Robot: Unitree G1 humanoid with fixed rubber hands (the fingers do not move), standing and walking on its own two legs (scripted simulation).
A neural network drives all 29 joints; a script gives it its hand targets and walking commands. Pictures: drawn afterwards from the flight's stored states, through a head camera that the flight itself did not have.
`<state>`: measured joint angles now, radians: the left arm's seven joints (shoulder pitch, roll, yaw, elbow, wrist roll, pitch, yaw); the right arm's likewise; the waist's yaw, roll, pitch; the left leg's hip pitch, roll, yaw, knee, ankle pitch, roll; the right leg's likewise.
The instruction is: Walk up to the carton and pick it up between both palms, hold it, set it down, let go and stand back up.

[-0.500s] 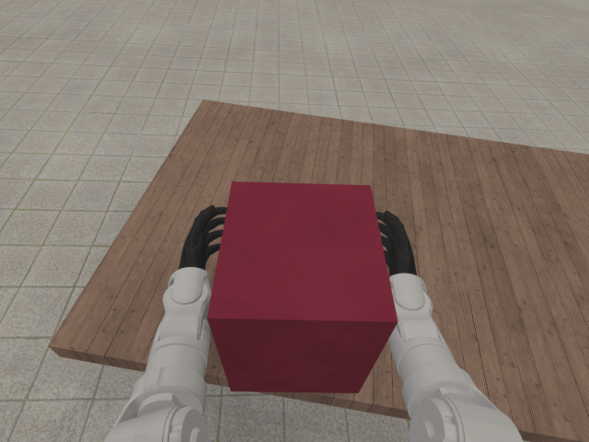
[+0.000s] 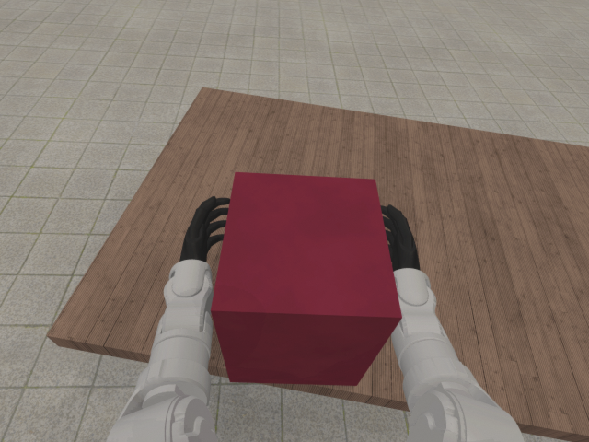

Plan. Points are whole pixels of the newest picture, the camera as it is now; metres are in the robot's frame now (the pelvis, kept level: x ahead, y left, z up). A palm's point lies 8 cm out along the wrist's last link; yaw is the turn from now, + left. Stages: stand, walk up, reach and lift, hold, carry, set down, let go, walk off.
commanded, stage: set down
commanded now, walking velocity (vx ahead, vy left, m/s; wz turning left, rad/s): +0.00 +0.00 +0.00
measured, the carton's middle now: (299, 285) +0.35 +0.04 +0.00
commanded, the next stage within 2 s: none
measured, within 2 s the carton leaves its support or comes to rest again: neither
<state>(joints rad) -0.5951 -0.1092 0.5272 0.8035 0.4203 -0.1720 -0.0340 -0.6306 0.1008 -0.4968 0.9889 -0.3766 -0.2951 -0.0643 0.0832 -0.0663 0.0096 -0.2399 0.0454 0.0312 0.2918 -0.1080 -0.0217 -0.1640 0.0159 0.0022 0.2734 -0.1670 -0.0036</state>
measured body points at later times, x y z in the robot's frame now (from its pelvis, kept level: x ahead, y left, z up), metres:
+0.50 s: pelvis +0.00 +0.01 -0.01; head +0.04 +0.03 +0.44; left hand +0.39 +0.21 +0.01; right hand +0.41 -0.11 +0.03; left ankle +0.02 +0.13 -0.75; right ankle -0.02 -0.11 -0.75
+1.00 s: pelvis -0.01 +0.02 -0.02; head +0.04 +0.03 +0.43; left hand +0.35 +0.24 +0.00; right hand +0.39 -0.16 +0.01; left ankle +0.02 +0.13 -0.75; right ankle -0.02 -0.11 -0.75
